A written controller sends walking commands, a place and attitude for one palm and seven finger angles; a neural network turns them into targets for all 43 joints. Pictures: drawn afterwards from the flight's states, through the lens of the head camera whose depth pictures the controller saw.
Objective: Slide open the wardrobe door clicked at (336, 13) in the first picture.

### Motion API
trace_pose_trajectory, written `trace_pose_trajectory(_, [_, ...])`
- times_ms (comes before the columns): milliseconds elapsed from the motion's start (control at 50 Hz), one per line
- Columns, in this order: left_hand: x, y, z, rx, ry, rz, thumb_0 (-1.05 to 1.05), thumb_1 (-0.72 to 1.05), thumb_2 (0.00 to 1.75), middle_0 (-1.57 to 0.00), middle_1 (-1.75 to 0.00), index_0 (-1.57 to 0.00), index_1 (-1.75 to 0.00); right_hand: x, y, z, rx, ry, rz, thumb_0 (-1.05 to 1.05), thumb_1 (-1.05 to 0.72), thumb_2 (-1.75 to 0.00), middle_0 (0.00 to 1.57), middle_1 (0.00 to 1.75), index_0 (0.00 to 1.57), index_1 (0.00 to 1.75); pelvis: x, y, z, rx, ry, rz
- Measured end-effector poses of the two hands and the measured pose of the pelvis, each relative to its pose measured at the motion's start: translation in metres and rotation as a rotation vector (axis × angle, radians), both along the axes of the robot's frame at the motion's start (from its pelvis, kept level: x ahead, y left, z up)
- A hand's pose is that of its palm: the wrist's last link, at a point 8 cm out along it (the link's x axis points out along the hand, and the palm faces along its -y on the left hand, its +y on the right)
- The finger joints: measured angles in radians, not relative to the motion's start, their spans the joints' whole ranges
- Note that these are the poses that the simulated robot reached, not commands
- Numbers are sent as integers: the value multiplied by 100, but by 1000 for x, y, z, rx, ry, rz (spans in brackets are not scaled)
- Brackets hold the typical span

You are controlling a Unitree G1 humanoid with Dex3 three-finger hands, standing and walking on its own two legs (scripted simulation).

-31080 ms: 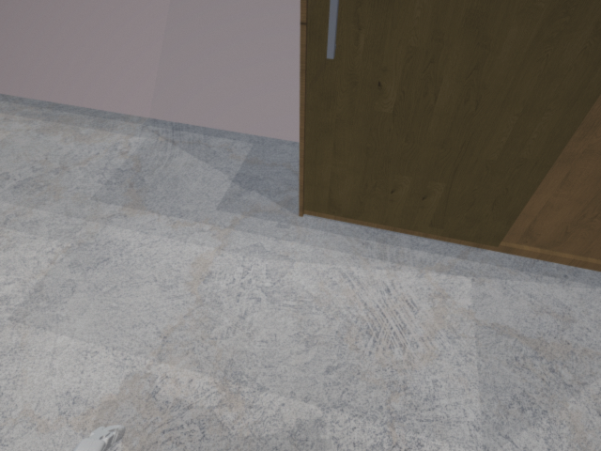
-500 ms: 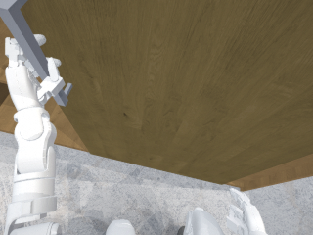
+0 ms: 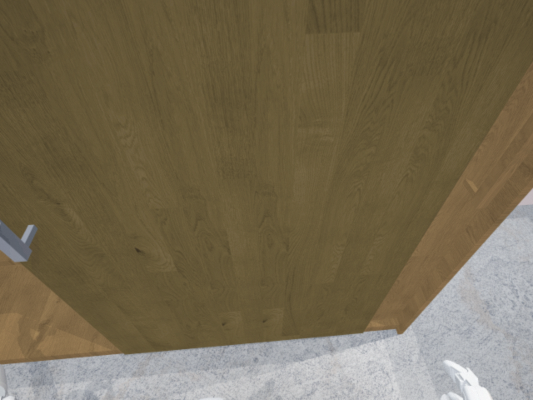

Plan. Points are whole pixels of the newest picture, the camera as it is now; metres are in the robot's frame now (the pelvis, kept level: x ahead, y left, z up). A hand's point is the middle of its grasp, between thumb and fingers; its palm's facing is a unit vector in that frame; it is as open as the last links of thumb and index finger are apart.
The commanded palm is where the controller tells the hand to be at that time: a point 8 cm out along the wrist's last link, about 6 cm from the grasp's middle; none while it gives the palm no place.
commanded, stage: stop walking and hold the door there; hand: left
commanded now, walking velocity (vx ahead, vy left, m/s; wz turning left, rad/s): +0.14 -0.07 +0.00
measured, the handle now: out of the picture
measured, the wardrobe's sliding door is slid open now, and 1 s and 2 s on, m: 0.67 0.67 0.67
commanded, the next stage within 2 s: none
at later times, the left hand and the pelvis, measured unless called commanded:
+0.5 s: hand out of the picture +0.32 +0.39 +0.14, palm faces +0.61 -0.75 -0.26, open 6.3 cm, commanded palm +0.27 +0.40 +0.12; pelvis -0.06 +0.02 +0.01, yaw -5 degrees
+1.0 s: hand out of the picture +0.31 +0.39 +0.14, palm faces +0.60 -0.76 -0.25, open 6.1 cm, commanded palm +0.27 +0.40 +0.12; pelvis -0.07 +0.03 +0.00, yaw -3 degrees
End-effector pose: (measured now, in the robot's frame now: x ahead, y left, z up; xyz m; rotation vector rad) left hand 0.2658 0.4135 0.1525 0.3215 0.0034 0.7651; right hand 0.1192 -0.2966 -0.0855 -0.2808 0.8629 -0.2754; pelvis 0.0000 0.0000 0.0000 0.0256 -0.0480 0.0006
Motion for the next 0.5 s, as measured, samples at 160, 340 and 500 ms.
trace_pose_trajectory(160, [0,3,-5,-44,-75,-89,-12,66,81,-40,-137,-23,-132,-77,26,12,-43,67,-74,1,-90,-90,20,30,19,30,-24,23,5,-59,-8,-19])
trace_pose_trajectory(340, [0,5,-1,-58,-17,-134,-11,69,79,-36,-136,-23,-135,-96,83,9,72,92,-33,1,-90,-90,21,30,20,30,-36,27,16,-83,29,-60])
trace_pose_trajectory(500, [0,0,2,-62,25,-92,-11,71,80,-33,-132,-22,-136,-84,73,-2,94,16,0,1,-90,-90,21,30,20,30,-57,20,6,-48,47,-90])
